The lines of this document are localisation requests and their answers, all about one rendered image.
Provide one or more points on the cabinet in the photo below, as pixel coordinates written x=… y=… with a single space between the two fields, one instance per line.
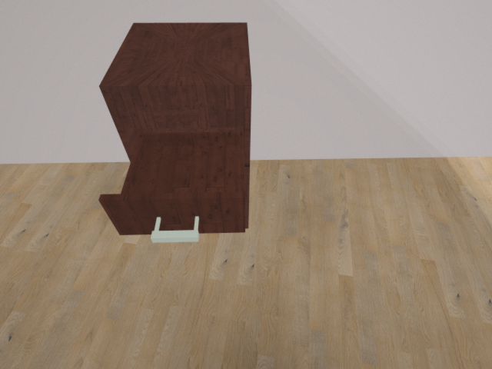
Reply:
x=182 y=66

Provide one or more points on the handle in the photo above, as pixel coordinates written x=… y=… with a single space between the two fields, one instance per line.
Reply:
x=176 y=115
x=175 y=236

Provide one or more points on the drawer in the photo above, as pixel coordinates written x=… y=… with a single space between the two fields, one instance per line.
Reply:
x=177 y=176

